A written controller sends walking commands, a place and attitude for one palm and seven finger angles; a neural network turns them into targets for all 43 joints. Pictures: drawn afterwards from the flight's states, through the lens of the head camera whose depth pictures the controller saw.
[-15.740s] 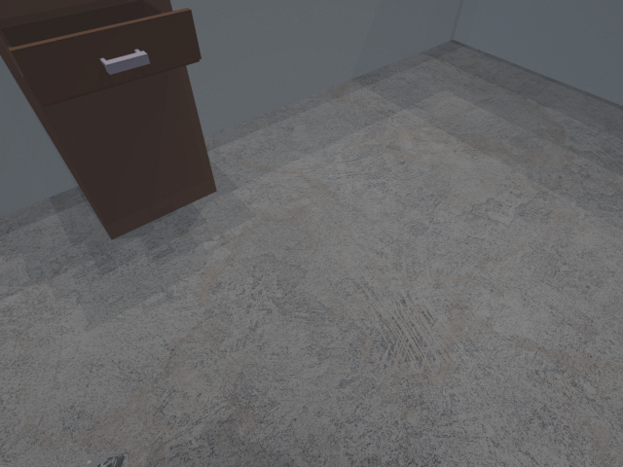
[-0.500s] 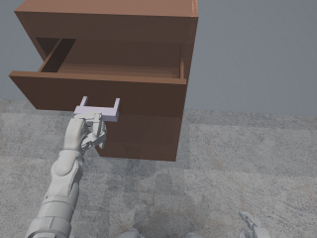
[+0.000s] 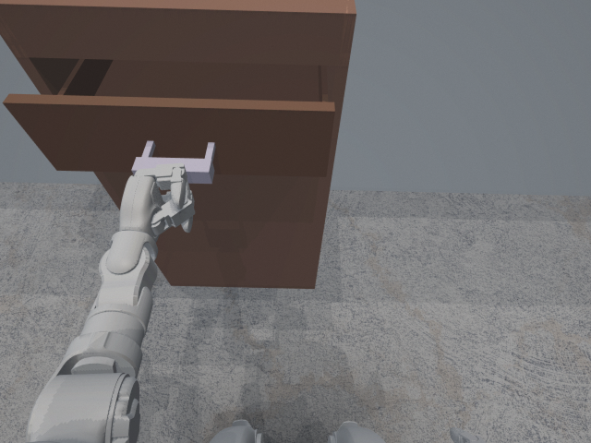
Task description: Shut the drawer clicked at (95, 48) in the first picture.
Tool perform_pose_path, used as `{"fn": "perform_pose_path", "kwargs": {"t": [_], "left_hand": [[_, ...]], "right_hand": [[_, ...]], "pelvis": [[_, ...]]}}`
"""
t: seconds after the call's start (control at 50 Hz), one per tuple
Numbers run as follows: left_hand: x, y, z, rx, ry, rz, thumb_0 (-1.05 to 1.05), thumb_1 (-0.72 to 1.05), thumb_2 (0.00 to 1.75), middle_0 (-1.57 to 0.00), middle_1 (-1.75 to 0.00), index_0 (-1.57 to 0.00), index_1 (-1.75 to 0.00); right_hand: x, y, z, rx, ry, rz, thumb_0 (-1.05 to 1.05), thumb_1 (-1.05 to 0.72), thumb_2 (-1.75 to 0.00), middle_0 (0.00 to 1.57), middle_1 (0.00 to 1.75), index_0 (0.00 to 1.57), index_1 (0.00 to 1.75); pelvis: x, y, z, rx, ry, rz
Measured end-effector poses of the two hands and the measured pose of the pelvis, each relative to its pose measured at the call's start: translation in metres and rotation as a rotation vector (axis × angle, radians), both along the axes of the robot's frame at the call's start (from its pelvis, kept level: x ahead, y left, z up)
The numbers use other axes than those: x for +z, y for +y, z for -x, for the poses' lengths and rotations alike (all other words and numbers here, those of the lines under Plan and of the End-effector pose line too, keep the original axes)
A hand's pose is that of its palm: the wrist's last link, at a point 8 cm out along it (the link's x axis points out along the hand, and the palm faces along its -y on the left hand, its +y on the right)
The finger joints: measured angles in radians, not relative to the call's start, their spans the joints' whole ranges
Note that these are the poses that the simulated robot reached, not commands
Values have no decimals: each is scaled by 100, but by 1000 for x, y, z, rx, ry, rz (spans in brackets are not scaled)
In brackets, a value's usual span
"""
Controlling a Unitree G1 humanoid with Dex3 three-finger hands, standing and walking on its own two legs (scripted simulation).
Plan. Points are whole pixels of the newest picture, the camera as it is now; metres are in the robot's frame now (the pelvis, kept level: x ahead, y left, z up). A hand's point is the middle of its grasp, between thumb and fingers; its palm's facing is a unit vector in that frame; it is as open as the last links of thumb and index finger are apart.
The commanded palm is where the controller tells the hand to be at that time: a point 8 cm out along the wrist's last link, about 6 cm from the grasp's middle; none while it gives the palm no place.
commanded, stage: push the drawer shut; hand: left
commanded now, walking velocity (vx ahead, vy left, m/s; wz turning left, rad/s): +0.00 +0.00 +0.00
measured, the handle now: (177, 159) +0.50 +0.17 +0.07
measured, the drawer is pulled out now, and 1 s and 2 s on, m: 0.10 0.00 0.00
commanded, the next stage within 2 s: pull the fist back off the drawer in 1.14 s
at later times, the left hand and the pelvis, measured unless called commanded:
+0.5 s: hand (195, 170) +0.49 +0.15 +0.06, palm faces -0.04 -1.00 -0.03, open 3.0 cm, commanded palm +0.47 +0.19 +0.07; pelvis +0.00 +0.00 -0.01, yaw -1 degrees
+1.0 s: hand (195, 150) +0.53 +0.15 +0.06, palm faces -0.03 -1.00 -0.03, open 2.8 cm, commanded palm +0.54 +0.19 +0.07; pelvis +0.00 +0.01 -0.02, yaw -1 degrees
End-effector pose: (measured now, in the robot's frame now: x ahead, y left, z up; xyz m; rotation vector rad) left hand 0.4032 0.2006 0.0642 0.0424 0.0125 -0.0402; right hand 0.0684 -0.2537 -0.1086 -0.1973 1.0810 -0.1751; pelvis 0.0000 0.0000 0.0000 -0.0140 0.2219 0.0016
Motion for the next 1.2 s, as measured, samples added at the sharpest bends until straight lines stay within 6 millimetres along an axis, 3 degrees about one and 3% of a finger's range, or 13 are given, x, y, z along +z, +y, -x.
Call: {"fn": "perform_pose_path", "kwargs": {"t": [0.82, 1.2], "left_hand": [[1, -3, -102, 9, 17, 17, 0, 81, 91, -140, -160, -140, -160], [-2, 12, -109, 15, 25, 8, -5, 61, 94, -140, -160, -140, -160]], "right_hand": [[-9, 5, 84, -99, 275, 29, 0, -91, -90, 20, 30, 20, 30], [-10, 8, 105, -66, 314, 69, 0, -91, -90, 20, 30, 20, 30]], "pelvis": [[-17, 8, -2, -14, 140, 27], [-27, 13, 12, 15, 174, 55]]}}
